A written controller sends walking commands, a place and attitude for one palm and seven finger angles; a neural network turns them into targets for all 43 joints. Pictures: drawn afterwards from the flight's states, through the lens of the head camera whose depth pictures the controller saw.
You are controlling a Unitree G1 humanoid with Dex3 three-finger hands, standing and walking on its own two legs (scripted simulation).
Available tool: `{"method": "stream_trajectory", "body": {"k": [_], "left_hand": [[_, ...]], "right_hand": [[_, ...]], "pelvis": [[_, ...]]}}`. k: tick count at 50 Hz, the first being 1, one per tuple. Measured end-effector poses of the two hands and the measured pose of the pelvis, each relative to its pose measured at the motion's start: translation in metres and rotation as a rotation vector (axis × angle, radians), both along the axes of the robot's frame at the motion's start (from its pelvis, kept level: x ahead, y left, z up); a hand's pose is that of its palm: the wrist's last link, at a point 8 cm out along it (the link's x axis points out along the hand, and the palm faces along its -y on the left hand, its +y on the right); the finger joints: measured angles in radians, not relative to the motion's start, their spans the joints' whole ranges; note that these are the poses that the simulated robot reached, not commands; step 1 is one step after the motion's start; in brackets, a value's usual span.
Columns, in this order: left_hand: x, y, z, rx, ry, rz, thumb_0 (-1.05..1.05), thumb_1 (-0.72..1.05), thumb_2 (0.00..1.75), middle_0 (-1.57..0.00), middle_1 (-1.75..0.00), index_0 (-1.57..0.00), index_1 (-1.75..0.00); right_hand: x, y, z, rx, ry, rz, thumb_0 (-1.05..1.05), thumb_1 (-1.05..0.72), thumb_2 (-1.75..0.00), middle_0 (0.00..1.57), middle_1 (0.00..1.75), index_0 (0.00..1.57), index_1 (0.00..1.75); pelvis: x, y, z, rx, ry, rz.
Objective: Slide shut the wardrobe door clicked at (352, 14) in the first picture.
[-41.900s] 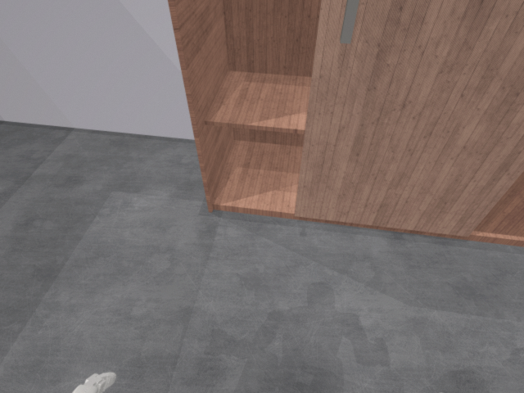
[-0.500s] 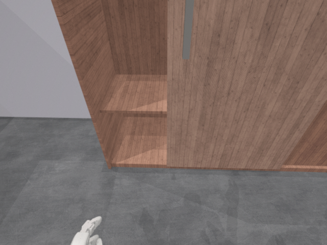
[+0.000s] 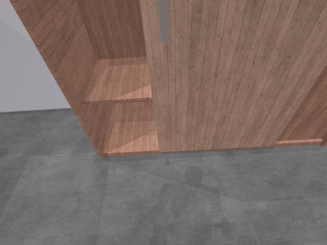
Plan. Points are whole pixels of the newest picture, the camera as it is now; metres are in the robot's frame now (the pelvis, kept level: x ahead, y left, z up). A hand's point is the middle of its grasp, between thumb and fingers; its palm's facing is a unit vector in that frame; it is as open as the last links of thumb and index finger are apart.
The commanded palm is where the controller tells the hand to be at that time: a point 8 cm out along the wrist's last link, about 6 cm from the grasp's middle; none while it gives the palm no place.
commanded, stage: let the arm hang, fingers relaxed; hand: right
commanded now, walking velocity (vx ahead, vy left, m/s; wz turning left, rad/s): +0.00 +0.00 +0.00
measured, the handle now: (162, 4) +0.78 +0.04 +0.24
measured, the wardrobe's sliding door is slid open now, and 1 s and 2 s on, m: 0.41 0.41 0.41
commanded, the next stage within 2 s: look to check the result in 0.66 s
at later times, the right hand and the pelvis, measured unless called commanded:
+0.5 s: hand out of the picture -0.02 -0.20 -0.17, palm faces -0.01 +0.99 -0.16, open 7.3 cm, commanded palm none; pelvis -0.01 -0.03 +0.01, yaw +2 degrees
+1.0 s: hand out of the picture -0.04 -0.18 -0.17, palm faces -0.01 +0.99 -0.15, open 7.3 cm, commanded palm none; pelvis -0.01 -0.03 +0.01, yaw +3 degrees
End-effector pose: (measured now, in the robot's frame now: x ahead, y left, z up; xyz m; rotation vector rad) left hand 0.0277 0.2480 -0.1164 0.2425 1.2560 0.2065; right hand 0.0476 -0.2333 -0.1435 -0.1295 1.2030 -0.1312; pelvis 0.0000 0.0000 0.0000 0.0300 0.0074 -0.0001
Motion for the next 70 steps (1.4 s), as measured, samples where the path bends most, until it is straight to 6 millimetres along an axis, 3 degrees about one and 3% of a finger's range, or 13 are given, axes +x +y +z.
{"method": "stream_trajectory", "body": {"k": [7,13,26,36,45,70], "left_hand": [[-0.018,-0.034,-0.004,-0.046,0.017,0.029,0.01,0.91,0.9,-0.2,-0.3,-0.2,-0.3],[-0.036,-0.052,-0.012,-0.083,0.047,0.045,0.01,0.92,0.9,-0.2,-0.3,-0.2,-0.3],[-0.077,-0.064,-0.015,-0.1,0.135,0.092,0.01,0.91,0.9,-0.2,-0.3,-0.2,-0.3],[-0.091,-0.067,-0.015,-0.102,0.166,0.117,0.0,0.91,0.9,-0.2,-0.3,-0.2,-0.3],[-0.092,-0.073,-0.017,-0.123,0.167,0.126,0.0,0.91,0.9,-0.2,-0.3,-0.2,-0.3],[-0.082,-0.07,-0.016,-0.115,0.158,0.131,0.0,0.91,0.9,-0.2,-0.3,-0.2,-0.3]], "right_hand": [[-0.019,-0.03,0.007,-0.042,0.088,0.002,-0.01,-0.93,-0.9,0.2,0.3,0.2,0.3],[-0.03,-0.038,0.011,-0.052,0.105,0.005,0.0,-0.92,-0.9,0.19,0.3,0.2,0.3],[-0.07,-0.015,0.003,0.014,0.208,0.006,0.0,-0.91,-0.9,0.19,0.3,0.2,0.3],[-0.092,-0.002,-0.001,0.042,0.266,-0.001,0.0,-0.91,-0.9,0.19,0.3,0.2,0.3],[-0.093,-0.001,0.0,0.032,0.271,-0.001,0.0,-0.91,-0.9,0.19,0.3,0.2,0.3],[-0.069,-0.001,0.0,0.029,0.234,0.012,0.0,-0.91,-0.9,0.19,0.3,0.2,0.3]], "pelvis": [[0.0,-0.016,0.008,-0.009,-0.031,0.019],[-0.005,-0.027,0.009,-0.012,-0.051,0.026],[-0.012,-0.033,0.01,-0.02,-0.055,0.037],[-0.015,-0.031,0.01,-0.019,-0.057,0.042],[-0.015,-0.029,0.01,-0.019,-0.053,0.045],[-0.008,-0.029,0.01,-0.018,-0.049,0.048]]}}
